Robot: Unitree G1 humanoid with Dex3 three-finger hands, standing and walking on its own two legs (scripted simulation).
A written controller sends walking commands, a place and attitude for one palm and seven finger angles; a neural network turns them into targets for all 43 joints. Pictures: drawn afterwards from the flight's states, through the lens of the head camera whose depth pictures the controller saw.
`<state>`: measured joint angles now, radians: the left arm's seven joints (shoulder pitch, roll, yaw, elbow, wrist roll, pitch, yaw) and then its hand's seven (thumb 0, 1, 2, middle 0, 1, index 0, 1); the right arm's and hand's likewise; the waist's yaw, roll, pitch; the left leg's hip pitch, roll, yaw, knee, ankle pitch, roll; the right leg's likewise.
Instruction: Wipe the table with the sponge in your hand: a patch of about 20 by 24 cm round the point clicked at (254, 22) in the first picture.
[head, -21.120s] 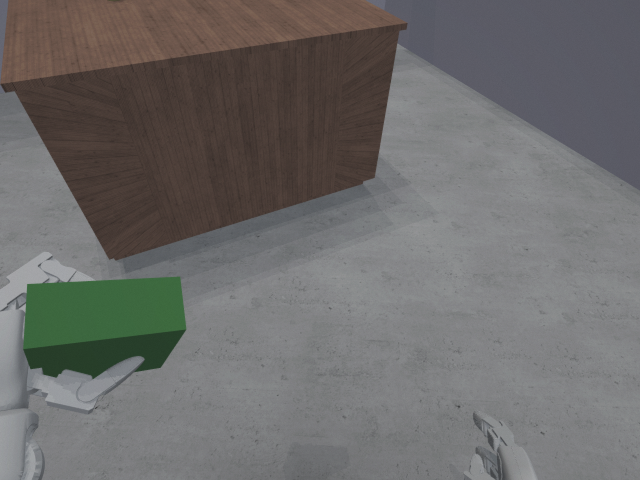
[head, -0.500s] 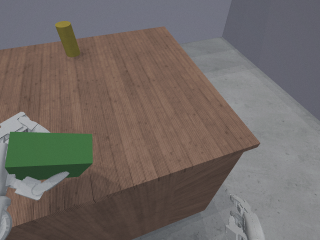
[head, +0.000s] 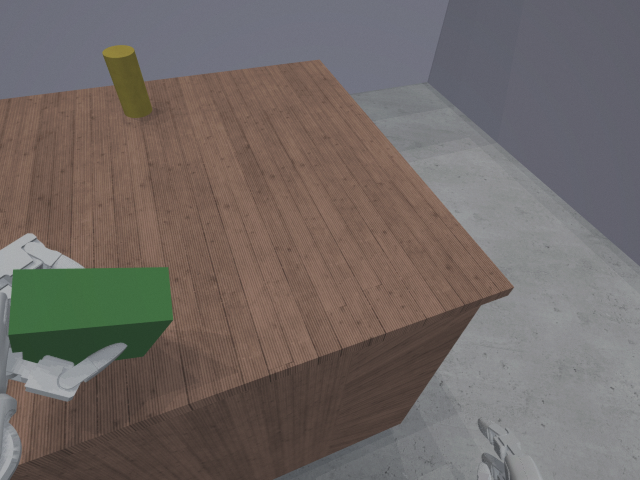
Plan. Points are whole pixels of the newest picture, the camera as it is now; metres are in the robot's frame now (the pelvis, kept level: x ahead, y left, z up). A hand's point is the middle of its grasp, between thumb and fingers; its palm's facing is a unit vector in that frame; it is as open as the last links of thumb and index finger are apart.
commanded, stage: come to a stop and stand still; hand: left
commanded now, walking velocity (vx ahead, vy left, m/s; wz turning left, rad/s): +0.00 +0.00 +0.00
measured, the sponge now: (112, 319) +0.23 +0.23 +0.13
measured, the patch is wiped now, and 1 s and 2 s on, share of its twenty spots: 0.00 0.00 0.00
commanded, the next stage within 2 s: look again from close up in 0.24 s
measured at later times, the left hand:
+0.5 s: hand (47, 311) +0.22 +0.27 +0.16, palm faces +0.41 -0.84 -0.35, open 9.6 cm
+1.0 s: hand (73, 322) +0.21 +0.24 +0.16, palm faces +0.31 -0.76 -0.58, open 9.6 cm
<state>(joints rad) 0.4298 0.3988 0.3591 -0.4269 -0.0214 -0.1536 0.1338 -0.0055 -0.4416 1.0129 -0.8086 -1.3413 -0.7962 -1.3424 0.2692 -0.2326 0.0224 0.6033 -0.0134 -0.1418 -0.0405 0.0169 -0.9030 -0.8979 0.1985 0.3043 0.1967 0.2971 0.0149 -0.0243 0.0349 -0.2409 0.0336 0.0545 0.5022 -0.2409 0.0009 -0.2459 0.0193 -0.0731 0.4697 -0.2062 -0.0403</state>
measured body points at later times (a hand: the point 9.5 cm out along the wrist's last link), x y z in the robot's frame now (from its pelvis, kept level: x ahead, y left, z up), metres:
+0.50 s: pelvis +0.01 +0.02 +0.00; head +0.02 +0.03 +0.45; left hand +0.19 +0.31 +0.18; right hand +0.19 -0.20 -0.06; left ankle +0.02 +0.12 -0.74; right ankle +0.03 -0.09 -0.74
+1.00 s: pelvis +0.00 +0.00 +0.00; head -0.02 -0.02 +0.44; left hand +0.19 +0.28 +0.19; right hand +0.21 -0.21 -0.08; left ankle +0.02 +0.12 -0.74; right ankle +0.03 -0.09 -0.74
